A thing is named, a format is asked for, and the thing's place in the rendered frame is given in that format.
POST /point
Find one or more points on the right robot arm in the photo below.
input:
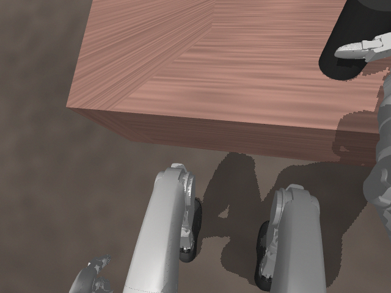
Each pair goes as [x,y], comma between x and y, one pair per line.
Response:
[377,186]

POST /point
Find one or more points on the bottle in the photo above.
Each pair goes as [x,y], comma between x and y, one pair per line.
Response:
[359,20]

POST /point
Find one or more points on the right robot foot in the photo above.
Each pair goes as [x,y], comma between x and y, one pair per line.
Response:
[262,282]

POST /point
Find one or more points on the right robot hand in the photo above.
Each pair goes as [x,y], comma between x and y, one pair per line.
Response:
[378,48]

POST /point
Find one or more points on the left robot foot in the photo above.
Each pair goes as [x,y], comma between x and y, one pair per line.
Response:
[190,254]

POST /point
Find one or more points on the left robot hand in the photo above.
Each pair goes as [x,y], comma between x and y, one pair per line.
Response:
[87,281]

